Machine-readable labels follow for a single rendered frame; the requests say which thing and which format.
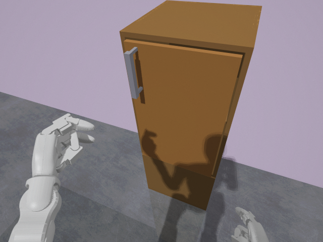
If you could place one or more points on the left robot hand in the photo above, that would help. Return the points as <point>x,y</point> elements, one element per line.
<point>49,143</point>

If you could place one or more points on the right robot hand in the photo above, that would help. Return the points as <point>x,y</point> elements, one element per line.
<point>254,231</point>

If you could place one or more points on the robot left forearm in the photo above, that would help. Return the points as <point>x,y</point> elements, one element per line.
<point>39,206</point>

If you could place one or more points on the cupboard door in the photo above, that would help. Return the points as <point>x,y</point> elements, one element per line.
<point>182,109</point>

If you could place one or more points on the handle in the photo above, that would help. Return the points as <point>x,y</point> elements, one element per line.
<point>131,73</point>

